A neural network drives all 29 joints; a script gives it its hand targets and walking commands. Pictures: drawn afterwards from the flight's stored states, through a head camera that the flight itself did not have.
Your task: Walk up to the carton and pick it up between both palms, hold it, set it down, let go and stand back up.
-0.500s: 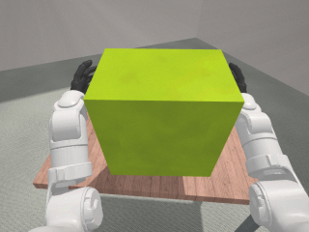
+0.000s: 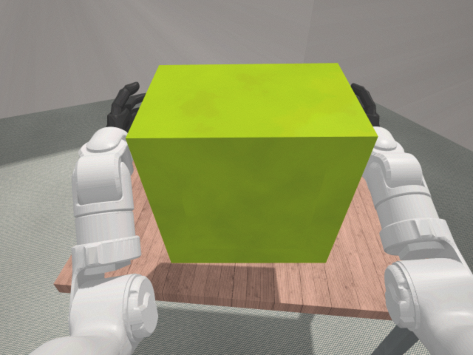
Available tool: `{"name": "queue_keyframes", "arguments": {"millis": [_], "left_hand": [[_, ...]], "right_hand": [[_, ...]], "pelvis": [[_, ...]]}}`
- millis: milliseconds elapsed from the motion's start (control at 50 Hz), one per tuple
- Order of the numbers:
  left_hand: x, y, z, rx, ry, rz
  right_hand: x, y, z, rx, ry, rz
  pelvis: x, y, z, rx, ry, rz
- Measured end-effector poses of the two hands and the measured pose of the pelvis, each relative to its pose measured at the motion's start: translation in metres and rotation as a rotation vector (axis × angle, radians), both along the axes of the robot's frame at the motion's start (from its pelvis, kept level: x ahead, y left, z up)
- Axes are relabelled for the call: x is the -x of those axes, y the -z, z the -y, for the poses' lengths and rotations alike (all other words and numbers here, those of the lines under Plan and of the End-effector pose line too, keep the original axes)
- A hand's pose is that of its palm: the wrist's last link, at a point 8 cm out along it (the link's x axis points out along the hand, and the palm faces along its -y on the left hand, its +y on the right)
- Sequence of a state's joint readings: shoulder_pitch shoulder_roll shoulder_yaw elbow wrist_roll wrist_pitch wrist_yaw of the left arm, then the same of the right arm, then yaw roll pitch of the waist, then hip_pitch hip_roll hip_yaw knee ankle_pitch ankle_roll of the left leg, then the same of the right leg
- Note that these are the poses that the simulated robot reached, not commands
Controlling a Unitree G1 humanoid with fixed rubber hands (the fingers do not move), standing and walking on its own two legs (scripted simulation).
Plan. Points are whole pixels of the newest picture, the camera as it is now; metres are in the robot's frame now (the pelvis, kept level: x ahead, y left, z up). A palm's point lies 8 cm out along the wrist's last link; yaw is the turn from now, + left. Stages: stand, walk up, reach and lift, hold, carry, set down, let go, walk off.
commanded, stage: reach and lift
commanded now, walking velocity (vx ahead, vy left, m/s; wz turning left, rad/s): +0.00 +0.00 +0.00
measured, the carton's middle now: (248, 170) +0.36 -0.01 +0.17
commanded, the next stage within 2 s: hold in 0.32 s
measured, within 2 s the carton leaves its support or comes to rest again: neither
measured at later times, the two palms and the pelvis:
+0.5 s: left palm (113, 127) +0.34 +0.19 +0.26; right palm (365, 122) +0.37 -0.19 +0.26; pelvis +0.00 +0.00 +0.00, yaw +0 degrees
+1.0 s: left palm (110, 113) +0.35 +0.19 +0.28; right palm (368, 113) +0.37 -0.19 +0.28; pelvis +0.00 +0.00 +0.00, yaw +0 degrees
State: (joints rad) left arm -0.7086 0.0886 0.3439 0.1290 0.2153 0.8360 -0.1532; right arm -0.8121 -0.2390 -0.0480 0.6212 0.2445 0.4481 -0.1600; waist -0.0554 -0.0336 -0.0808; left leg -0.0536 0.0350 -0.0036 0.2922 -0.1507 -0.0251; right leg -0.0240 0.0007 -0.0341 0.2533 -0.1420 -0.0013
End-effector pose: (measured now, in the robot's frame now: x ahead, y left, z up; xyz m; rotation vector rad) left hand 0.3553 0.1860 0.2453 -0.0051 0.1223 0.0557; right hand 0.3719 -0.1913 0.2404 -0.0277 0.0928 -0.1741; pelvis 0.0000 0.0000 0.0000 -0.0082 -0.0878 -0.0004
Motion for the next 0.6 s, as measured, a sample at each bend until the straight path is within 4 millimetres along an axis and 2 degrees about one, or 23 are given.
{"name": "queue_keyframes", "arguments": {"millis": [220, 600], "left_hand": [[-0.003, -0.007, -0.001, -0.002, -0.003, -0.007], [0.014, -0.026, -0.006, 0.009, -0.025, 0.019]], "right_hand": [[-0.004, -0.006, -0.001, 0.004, -0.004, -0.017], [0.006, -0.029, -0.007, 0.004, -0.023, -0.012]], "pelvis": [[-0.003, 0.0, 0.001, 0.001, -0.006, 0.001], [0.003, 0.001, 0.002, 0.003, -0.004, 0.007]]}}
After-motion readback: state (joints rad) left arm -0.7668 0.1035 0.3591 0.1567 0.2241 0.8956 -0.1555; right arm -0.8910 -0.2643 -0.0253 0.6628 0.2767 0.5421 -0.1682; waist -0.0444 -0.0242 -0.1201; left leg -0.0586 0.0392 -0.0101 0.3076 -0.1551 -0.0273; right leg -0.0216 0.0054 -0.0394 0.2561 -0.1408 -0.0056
